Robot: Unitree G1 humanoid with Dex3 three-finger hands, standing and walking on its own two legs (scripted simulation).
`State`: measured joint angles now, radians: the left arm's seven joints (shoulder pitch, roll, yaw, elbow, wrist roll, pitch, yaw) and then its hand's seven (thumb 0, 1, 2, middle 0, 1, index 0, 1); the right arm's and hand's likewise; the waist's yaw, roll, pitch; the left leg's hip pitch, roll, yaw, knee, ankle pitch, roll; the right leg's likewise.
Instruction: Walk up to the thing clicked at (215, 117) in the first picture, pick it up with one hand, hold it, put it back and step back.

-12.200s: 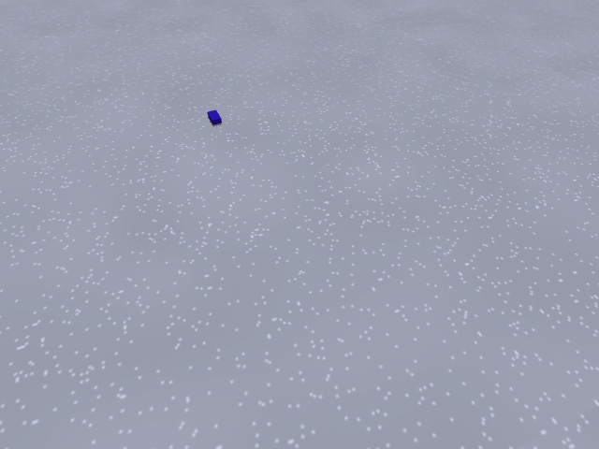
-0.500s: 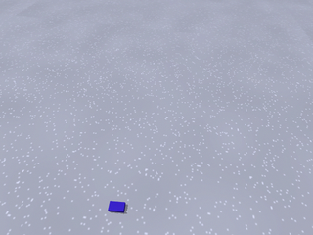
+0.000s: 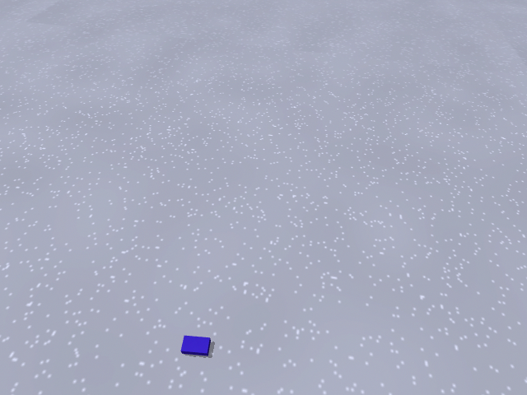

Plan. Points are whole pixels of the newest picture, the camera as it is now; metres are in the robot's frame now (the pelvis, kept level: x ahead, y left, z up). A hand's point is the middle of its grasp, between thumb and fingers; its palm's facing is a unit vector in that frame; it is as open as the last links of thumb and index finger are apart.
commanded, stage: stand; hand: left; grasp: from above
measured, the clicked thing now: (196, 345) +0.41 +0.23 -0.77
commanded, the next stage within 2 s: rise first in 0.76 s
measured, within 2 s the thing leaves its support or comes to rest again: neither
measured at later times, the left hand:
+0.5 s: hand out of the picture +0.07 +0.25 -0.16, palm faces -0.04 -0.94 -0.34, open 7.4 cm
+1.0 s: hand out of the picture +0.11 +0.24 -0.17, palm faces +0.04 -0.95 -0.32, open 7.8 cm
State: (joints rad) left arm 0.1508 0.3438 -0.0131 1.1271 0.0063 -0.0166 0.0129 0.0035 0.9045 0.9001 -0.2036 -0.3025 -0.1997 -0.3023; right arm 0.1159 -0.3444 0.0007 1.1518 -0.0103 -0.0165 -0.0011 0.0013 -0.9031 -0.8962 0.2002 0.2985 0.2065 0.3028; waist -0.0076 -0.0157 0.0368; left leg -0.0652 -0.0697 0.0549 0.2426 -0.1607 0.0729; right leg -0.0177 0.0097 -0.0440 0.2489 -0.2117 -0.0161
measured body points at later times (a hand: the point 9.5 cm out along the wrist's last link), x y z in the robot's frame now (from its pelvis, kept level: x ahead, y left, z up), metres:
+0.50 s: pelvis +0.00 +0.00 +0.00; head +0.01 +0.00 +0.45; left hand +0.07 +0.29 -0.14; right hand +0.07 -0.31 -0.13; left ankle -0.02 +0.07 -0.75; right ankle -0.05 -0.10 -0.75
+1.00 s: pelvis -0.02 -0.01 -0.01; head +0.04 +0.00 +0.44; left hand +0.11 +0.29 -0.14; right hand +0.08 -0.29 -0.13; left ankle -0.02 +0.07 -0.75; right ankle -0.05 -0.10 -0.75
